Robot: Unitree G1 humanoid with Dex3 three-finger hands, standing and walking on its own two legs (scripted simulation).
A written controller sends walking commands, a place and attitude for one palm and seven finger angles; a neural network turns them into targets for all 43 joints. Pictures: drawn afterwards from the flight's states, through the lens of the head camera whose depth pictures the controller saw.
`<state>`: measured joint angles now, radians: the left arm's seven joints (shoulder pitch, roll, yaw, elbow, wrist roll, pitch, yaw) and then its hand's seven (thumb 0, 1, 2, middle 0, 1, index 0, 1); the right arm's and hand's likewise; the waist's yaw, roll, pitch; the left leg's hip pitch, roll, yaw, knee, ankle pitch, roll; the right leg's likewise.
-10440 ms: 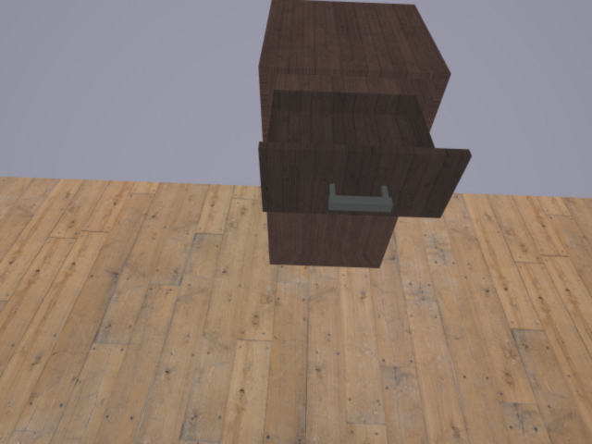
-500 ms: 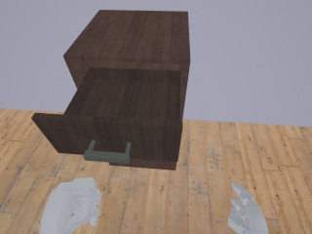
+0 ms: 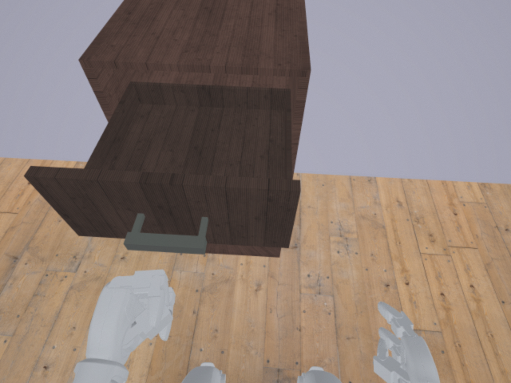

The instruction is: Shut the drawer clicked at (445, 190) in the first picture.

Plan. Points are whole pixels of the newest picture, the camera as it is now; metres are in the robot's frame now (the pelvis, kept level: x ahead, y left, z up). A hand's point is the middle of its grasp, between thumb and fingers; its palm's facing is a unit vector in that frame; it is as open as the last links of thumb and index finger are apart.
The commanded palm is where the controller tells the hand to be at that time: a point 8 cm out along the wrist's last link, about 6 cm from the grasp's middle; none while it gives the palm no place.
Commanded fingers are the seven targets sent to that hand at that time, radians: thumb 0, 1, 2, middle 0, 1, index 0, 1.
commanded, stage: bring the fist close to the handle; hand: left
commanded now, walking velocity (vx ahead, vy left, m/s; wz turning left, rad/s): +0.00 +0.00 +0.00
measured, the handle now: (169, 232) +0.34 +0.16 +0.03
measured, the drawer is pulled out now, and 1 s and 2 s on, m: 0.28 0.28 0.18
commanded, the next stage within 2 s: push the drawer shut in 0.80 s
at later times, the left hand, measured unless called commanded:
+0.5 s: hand (184, 293) +0.25 +0.12 +0.02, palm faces -0.08 -1.00 -0.02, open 3.3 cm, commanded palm +0.23 +0.17 +0.03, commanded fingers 0.00 0.90 0.90 -1.40 -1.60 -1.40 -1.60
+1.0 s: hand (179, 293) +0.25 +0.12 +0.02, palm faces -0.07 -1.00 -0.03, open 3.2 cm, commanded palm +0.24 +0.18 +0.03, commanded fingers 0.00 0.90 0.90 -1.40 -1.60 -1.40 -1.60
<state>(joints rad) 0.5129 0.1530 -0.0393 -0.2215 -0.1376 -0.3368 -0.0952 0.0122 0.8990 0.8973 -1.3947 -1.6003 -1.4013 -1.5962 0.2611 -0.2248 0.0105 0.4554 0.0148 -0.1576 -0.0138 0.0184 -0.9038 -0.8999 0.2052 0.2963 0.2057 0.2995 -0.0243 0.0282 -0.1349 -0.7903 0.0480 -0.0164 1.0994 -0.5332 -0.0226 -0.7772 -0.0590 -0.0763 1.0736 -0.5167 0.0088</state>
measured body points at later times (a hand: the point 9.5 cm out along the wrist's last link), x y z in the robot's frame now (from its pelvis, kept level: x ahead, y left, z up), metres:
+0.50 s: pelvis -0.01 +0.00 -0.03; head +0.07 +0.01 +0.42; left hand +0.25 +0.17 +0.02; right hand +0.17 -0.23 -0.11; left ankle +0.00 +0.13 -0.66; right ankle +0.01 -0.13 -0.66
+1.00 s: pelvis -0.01 +0.00 -0.02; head +0.07 +0.01 +0.42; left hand +0.25 +0.18 +0.03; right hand +0.17 -0.23 -0.11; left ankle +0.00 +0.13 -0.66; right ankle +0.01 -0.13 -0.66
